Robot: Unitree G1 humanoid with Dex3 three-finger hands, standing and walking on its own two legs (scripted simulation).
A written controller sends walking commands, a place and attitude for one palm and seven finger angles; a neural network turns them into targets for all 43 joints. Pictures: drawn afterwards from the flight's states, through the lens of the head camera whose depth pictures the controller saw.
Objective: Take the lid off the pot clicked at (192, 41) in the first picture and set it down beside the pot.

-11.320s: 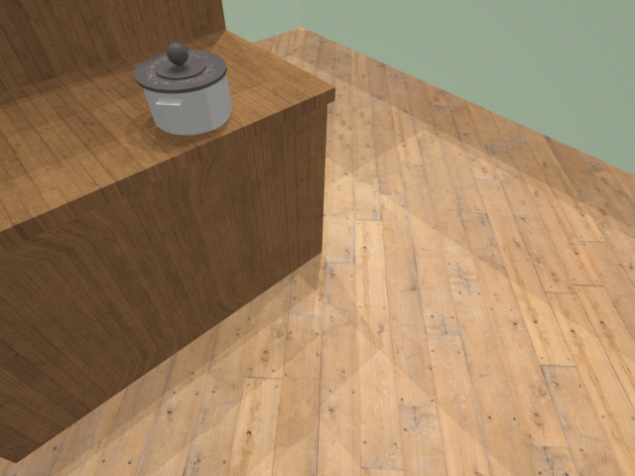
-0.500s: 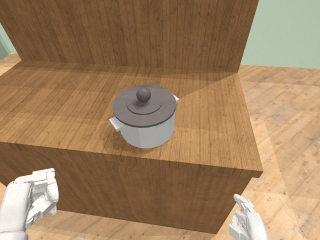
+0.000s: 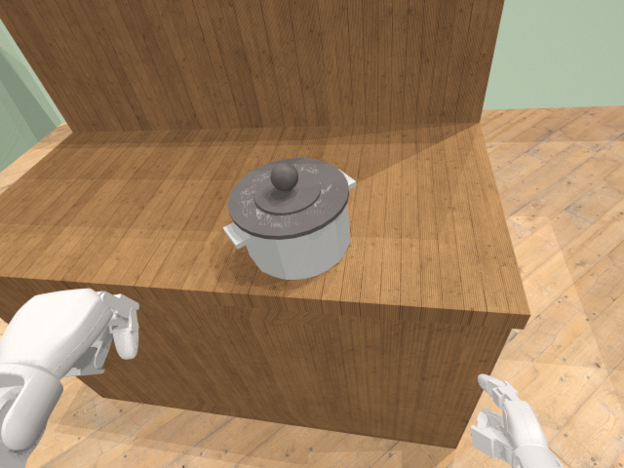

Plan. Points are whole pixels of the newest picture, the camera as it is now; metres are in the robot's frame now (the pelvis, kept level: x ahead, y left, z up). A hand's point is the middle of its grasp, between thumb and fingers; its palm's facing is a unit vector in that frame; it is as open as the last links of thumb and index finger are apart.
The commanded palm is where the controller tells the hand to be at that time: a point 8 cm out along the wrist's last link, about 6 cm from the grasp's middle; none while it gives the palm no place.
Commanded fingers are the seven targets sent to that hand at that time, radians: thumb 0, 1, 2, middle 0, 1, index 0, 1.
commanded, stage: reach forward and open the fingers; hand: left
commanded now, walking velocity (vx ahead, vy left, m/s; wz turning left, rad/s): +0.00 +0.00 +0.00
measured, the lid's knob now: (284, 176) +0.51 +0.11 +0.12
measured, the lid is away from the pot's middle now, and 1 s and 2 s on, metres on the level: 0.00 0.00 0.00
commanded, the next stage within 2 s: move the open hand above the knob in 0.84 s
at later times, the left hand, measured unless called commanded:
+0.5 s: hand (71, 287) +0.25 +0.29 +0.18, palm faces -0.04 -0.01 -1.00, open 8.7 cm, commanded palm +0.22 +0.27 +0.24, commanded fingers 0.00 -0.31 1.51 -0.86 -0.08 -0.86 -0.08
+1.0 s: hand (88, 260) +0.27 +0.27 +0.20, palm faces -0.04 +0.03 -1.00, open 9.8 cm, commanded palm +0.24 +0.26 +0.27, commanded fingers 0.00 -0.34 1.63 -0.88 -0.08 -0.88 -0.08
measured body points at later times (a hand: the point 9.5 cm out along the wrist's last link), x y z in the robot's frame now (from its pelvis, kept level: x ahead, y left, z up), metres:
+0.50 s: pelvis -0.04 +0.02 +0.00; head -0.04 -0.02 +0.45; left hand +0.24 +0.28 +0.24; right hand +0.18 -0.19 -0.09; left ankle +0.05 +0.13 -0.73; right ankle -0.05 -0.12 -0.73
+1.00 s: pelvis -0.05 +0.02 +0.00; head -0.06 -0.02 +0.45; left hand +0.26 +0.26 +0.26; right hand +0.17 -0.19 -0.09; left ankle +0.05 +0.13 -0.73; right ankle -0.05 -0.12 -0.73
